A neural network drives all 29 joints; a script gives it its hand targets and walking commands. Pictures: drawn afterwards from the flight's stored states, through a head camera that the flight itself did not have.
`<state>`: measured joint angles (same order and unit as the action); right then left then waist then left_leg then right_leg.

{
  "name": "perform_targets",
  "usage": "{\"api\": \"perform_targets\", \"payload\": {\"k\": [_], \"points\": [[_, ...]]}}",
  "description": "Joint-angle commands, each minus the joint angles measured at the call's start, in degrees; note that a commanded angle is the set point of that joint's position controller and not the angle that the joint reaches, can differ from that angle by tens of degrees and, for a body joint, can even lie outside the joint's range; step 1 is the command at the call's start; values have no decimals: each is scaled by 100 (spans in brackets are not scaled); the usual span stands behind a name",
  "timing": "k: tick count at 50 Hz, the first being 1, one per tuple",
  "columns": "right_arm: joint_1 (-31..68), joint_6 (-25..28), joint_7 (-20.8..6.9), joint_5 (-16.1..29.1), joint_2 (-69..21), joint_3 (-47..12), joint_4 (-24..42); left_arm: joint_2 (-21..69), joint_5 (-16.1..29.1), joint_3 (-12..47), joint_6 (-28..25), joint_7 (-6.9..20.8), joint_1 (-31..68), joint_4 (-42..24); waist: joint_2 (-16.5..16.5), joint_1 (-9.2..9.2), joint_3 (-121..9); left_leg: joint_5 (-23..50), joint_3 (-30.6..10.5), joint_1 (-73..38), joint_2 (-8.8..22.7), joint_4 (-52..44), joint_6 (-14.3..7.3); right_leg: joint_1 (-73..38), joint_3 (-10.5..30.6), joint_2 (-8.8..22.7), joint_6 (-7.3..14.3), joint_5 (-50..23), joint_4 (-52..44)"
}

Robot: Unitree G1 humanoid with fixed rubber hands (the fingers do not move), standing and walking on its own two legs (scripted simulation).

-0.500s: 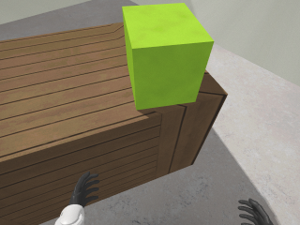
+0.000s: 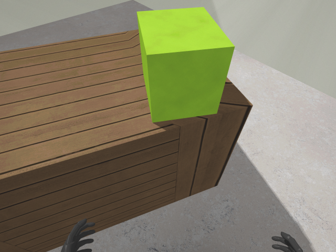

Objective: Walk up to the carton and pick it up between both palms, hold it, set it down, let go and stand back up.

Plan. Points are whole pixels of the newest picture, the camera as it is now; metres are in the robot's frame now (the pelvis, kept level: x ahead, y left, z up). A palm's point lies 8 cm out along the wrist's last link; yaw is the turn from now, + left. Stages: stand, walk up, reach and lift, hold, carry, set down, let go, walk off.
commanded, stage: stand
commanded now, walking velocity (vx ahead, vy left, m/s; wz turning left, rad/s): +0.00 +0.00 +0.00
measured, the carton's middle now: (178, 64) +0.67 +0.08 +0.07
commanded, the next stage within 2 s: none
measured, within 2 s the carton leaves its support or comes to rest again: neither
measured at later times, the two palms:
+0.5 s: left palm out of the picture +0.05 +0.25 -0.09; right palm out of the picture +0.08 -0.28 -0.10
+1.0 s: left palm out of the picture +0.06 +0.27 -0.10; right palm out of the picture +0.09 -0.27 -0.10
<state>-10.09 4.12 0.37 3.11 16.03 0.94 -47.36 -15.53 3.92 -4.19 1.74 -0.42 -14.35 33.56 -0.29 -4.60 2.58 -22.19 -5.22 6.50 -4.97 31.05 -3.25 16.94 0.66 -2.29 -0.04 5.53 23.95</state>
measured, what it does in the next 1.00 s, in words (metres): stands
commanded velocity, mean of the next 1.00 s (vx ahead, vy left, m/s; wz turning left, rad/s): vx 0.00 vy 0.00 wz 0.00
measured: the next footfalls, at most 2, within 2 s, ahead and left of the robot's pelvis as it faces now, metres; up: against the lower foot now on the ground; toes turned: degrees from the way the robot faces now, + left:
none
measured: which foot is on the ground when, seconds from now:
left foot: down 0.00-1.00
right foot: down 0.00-1.00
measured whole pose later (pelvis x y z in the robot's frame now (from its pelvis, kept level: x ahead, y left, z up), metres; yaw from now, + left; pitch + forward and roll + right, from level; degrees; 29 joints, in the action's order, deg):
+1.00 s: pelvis -0.02 -0.01 +0.00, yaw +0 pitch -3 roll -1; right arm -14.3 3.7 0.4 2.2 16.0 0.9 -49.2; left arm -16.3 3.9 -4.2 -1.0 -0.1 -14.3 42.3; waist -0.3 -4.6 2.6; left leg -20.9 -5.2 6.1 -5.2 30.4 -3.6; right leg 17.0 0.7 -2.1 0.6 4.6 24.3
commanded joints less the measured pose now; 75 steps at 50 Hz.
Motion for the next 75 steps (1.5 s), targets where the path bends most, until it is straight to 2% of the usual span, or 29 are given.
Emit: {"api": "perform_targets", "payload": {"k": [1, 4, 7, 12, 18, 28, 37, 45, 49, 56, 75], "points": [[-510, -19, 145, -571, 1556, 477, 486, -1243, -556, -155, -329, 39, 280, 416, -414, 498, -459, 2162, -1297, 855, 1015, -1046, 331, -950, 463, 897, 564, 41, 580], [-352, 17, 118, -589, 1633, 494, 473, -1227, -563, -138, -361, 52, 266, 536, -478, 429, -118, 1664, -1512, 1105, 1128, -1282, 138, -868, 358, 662, 355, 460, 433], [-367, 21, 96, -575, 1566, 481, 469, -1278, -574, -150, -412, 59, 209, 637, -381, 403, -91, 1128, -1402, 1339, 1033, -1217, 44, -1051, 586, 799, 407, 639, 267], [-550, 5, 36, -564, 1442, 445, 385, -1386, -569, -148, -477, 51, 176, 801, -154, 378, -29, 158, -1238, 1501, 862, -1100, -161, -997, 957, 1030, 513, 1418, -74], [-618, 12, -5, -566, 1464, 444, 321, -1454, -551, -147, -516, 45, 198, 895, -151, 363, 169, -382, -1306, 1671, 877, -1188, -247, -810, 1043, 1029, 476, 1833, -188], [-616, 38, -4, -537, 1458, 448, 284, -1497, -529, -161, -546, 32, 232, 1021, -226, 332, 174, -76, -1335, 1699, 932, -1143, -247, -842, 1037, 1020, 484, 1613, -154], [-614, 56, 38, -494, 1483, 423, 261, -1499, -493, -141, -541, 18, 320, 1079, -324, 354, 13, 708, -1297, 1506, 984, -1022, -201, -902, 936, 1023, 538, 873, 12], [-600, 65, 105, -465, 1533, 437, 233, -1475, -480, -134, -510, 15, 325, 1112, -418, 390, -136, 1828, -1319, 1262, 1072, -885, -6, -1007, 778, 1027, 566, -90, 272], [-580, 57, 136, -456, 1535, 448, 229, -1470, -481, -137, -490, 12, 294, 1125, -424, 396, -177, 2085, -1326, 1241, 1086, -839, 93, -1094, 759, 1060, 585, -327, 349], [-552, 49, 158, -457, 1543, 446, 218, -1482, -484, -133, -469, 15, 298, 1130, -408, 394, -122, 1890, -1372, 1319, 1095, -892, 120, -1098, 775, 1065, 576, -192, 356], [-515, 78, 119, -487, 1540, 403, 177, -1549, -491, -126, -493, 37, 380, 1104, -328, 351, 143, 713, -1406, 1621, 1081, -1104, -109, -912, 961, 1034, 523, 862, 83]]}}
